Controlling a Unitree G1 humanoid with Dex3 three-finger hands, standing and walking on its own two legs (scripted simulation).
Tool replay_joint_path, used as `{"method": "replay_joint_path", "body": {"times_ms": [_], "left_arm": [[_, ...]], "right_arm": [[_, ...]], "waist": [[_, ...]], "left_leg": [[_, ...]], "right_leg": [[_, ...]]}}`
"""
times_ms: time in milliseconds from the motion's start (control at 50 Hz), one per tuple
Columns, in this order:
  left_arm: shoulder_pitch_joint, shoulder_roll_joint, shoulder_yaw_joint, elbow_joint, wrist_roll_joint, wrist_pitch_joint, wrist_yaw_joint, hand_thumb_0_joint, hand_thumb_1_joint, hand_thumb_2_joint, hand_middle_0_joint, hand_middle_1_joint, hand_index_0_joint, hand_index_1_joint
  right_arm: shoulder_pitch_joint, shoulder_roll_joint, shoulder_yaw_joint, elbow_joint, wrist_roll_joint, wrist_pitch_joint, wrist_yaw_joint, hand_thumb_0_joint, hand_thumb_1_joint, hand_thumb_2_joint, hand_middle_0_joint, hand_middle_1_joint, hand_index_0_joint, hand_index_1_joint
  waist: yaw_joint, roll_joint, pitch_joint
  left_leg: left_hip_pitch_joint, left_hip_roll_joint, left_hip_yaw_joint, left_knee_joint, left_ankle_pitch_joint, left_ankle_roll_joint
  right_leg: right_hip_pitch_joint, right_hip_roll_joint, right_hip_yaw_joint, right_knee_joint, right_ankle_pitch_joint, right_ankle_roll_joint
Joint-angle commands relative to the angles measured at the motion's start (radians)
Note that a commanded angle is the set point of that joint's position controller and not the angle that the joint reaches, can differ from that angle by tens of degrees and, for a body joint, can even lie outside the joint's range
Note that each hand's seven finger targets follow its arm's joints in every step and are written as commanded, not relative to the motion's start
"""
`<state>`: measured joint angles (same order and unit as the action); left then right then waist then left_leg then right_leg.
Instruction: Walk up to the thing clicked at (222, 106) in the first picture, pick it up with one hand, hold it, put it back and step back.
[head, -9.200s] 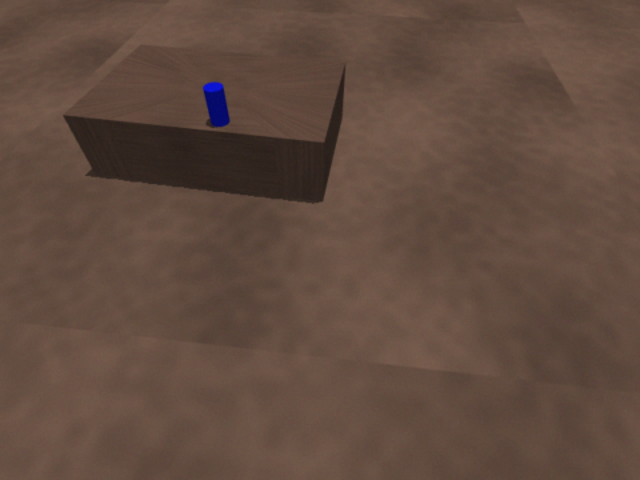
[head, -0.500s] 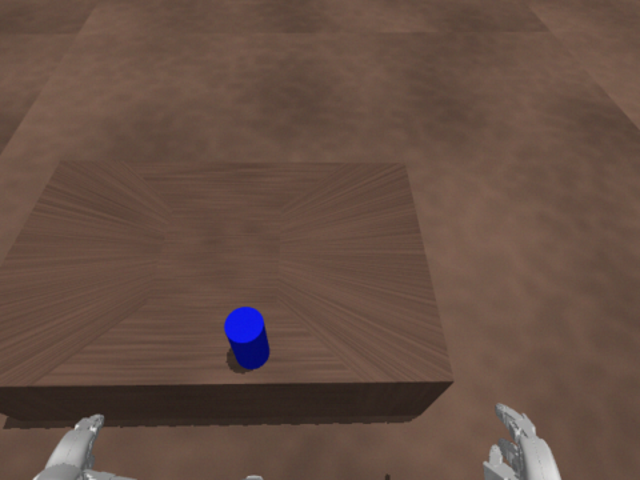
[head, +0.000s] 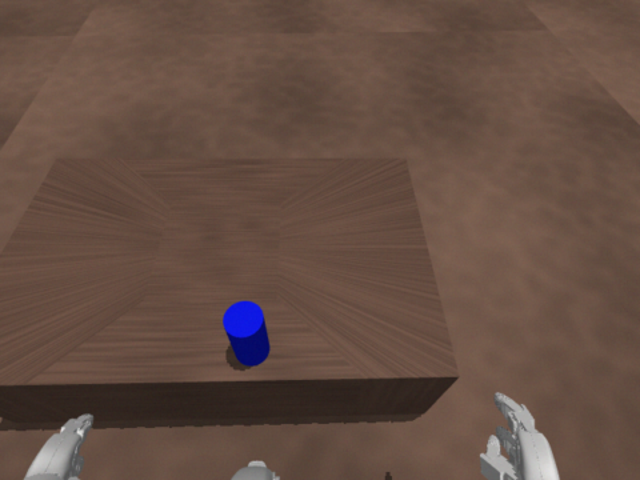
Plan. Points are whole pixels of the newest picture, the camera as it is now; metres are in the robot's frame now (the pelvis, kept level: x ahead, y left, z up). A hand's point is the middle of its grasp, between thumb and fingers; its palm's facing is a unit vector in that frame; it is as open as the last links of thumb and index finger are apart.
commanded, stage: go down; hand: left
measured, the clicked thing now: (248, 335) +0.43 +0.16 -0.31
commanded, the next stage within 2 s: none
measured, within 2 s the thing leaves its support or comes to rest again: neither
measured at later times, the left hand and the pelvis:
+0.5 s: hand out of the picture +0.12 +0.27 -0.08, palm faces +0.05 -0.94 -0.35, open 17.4 cm; pelvis -0.02 +0.00 -0.01, yaw +0 degrees
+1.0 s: hand (92, 378) +0.25 +0.31 -0.04, palm faces +0.12 -0.96 -0.25, open 17.2 cm; pelvis -0.02 +0.00 -0.01, yaw +0 degrees
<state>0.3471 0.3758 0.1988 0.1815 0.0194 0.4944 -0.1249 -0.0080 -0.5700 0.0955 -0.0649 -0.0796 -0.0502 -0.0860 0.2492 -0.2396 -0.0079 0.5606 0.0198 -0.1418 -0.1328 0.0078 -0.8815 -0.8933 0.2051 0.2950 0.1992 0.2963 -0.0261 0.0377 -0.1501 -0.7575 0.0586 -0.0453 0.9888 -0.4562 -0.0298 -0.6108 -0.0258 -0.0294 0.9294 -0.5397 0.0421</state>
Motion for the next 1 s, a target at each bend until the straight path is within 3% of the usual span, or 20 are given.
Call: {"method": "replay_joint_path", "body": {"times_ms": [0, 140, 500, 660, 680, 740, 780, 800, 840, 900, 980], "left_arm": [[0.014, 0.211, 0.103, -0.2, 0.004, -0.006, 0.012, 0.0, -0.611, 0.104, -0.061, -0.085, -0.049, -0.097], [0.024, 0.21, 0.102, -0.248, -0.001, 0.005, 0.025, 0.0, -0.566, 0.116, -0.05, -0.069, -0.035, -0.082], [0.045, 0.212, 0.109, -0.252, -0.014, 0.015, 0.033, 0.0, -0.563, 0.159, -0.055, -0.101, -0.035, -0.119], [-0.139, 0.276, 0.151, -0.223, -0.026, -0.036, 0.035, 0.0, -0.507, 0.181, -0.043, -0.09, -0.017, -0.112], [-0.159, 0.274, 0.151, -0.192, -0.027, -0.047, 0.03, 0.0, -0.504, 0.173, -0.043, -0.073, -0.014, -0.099], [-0.264, 0.325, 0.192, -0.124, -0.047, -0.089, 0.011, 0.0, -0.484, 0.179, -0.042, -0.074, -0.011, -0.101], [-0.346, 0.356, 0.212, -0.099, -0.062, -0.125, -0.009, 0.0, -0.501, 0.163, -0.047, -0.065, -0.015, -0.094], [-0.387, 0.349, 0.202, -0.071, -0.067, -0.143, -0.022, 0.0, -0.506, 0.163, -0.048, -0.072, -0.016, -0.1], [-0.43, 0.399, 0.243, 0.016, -0.073, -0.176, -0.051, 0.0, -0.502, 0.165, -0.046, -0.068, -0.012, -0.097], [-0.499, 0.423, 0.255, 0.08, -0.08, -0.225, -0.102, 0.0, -0.523, 0.142, -0.052, -0.056, -0.017, -0.086], [-0.558, 0.435, 0.282, 0.267, -0.085, -0.288, -0.164, 0.0, -0.544, 0.115, -0.059, -0.044, -0.023, -0.074]], "right_arm": [[-0.036, -0.142, -0.053, -0.156, 0.0, -0.066, -0.021, 0.0, -0.884, -0.894, 0.201, 0.3, 0.2, 0.3], [-0.035, -0.136, -0.043, -0.169, 0.003, -0.089, -0.042, 0.0, -0.865, -0.89, 0.201, 0.3, 0.2, 0.3], [-0.024, -0.13, -0.034, -0.142, 0.001, -0.13, -0.068, 0.0, -0.863, -0.89, 0.201, 0.3, 0.2, 0.3], [-0.024, -0.14, -0.026, -0.113, -0.002, -0.16, -0.085, 0.0, -0.869, -0.894, 0.201, 0.3, 0.2, 0.3], [-0.013, -0.142, -0.026, -0.105, -0.002, -0.164, -0.087, 0.0, -0.878, -0.897, 0.201, 0.3, 0.2, 0.3], [-0.013, -0.151, -0.021, -0.076, -0.001, -0.173, -0.092, 0.0, -0.879, -0.898, 0.201, 0.3, 0.2, 0.3], [-0.006, -0.156, -0.018, -0.059, -0.001, -0.181, -0.092, 0.0, -0.896, -0.902, 0.2, 0.3, 0.2, 0.3], [-0.004, -0.158, -0.016, -0.051, -0.002, -0.184, -0.093, 0.0, -0.895, -0.902, 0.2, 0.3, 0.2, 0.3], [0.0, -0.165, -0.019, -0.024, -0.004, -0.187, -0.089, 0.0, -0.891, -0.902, 0.2, 0.3, 0.2, 0.3], [0.022, -0.173, -0.028, -0.003, -0.008, -0.187, -0.081, 0.0, -0.899, -0.904, 0.2, 0.3, 0.2, 0.3], [0.044, -0.179, -0.035, 0.017, -0.016, -0.174, -0.062, 0.0, -0.907, -0.906, 0.2, 0.3, 0.2, 0.3]], "waist": [[0.0, 0.041, -0.159], [-0.002, 0.062, -0.125], [-0.004, 0.073, -0.106], [-0.026, 0.061, -0.104], [-0.04, 0.054, -0.116], [-0.036, 0.038, -0.114], [-0.036, 0.07, -0.138], [-0.048, 0.065, -0.141], [-0.037, 0.076, -0.141], [-0.025, 0.11, -0.208], [-0.018, 0.081, -0.196]], "left_leg": [[0.227, -0.034, 0.021, -0.101, 0.327, 0.039], [0.173, -0.039, 0.026, -0.107, 0.204, 0.031], [0.158, -0.034, 0.01, -0.12, 0.152, 0.028], [0.164, -0.033, 0.013, -0.11, 0.134, 0.033], [0.175, -0.033, 0.015, -0.107, 0.145, 0.035], [0.162, -0.034, 0.016, -0.097, 0.171, 0.038], [0.174, -0.034, 0.016, -0.097, 0.186, 0.037], [0.184, -0.034, 0.016, -0.102, 0.191, 0.037], [0.18, -0.033, 0.018, -0.097, 0.213, 0.037], [0.232, -0.032, 0.015, -0.104, 0.274, 0.036], [0.214, -0.024, 0.014, -0.095, 0.321, 0.039]], "right_leg": [[-0.03, 0.042, -0.039, -0.105, 0.324, -0.028], [-0.066, 0.042, -0.036, -0.108, 0.219, -0.036], [-0.083, 0.047, -0.045, -0.102, 0.168, -0.039], [-0.083, 0.042, -0.031, -0.116, 0.168, -0.032], [-0.084, 0.042, -0.024, -0.115, 0.186, -0.03], [-0.08, 0.039, -0.02, -0.117, 0.213, -0.028], [-0.072, 0.035, -0.011, -0.113, 0.234, -0.029], [-0.072, 0.036, -0.012, -0.114, 0.242, -0.03], [-0.068, 0.034, -0.008, -0.112, 0.258, -0.031], [-0.039, 0.036, -0.011, -0.106, 0.305, -0.037], [-0.052, 0.042, -0.021, -0.094, 0.331, -0.041]]}}
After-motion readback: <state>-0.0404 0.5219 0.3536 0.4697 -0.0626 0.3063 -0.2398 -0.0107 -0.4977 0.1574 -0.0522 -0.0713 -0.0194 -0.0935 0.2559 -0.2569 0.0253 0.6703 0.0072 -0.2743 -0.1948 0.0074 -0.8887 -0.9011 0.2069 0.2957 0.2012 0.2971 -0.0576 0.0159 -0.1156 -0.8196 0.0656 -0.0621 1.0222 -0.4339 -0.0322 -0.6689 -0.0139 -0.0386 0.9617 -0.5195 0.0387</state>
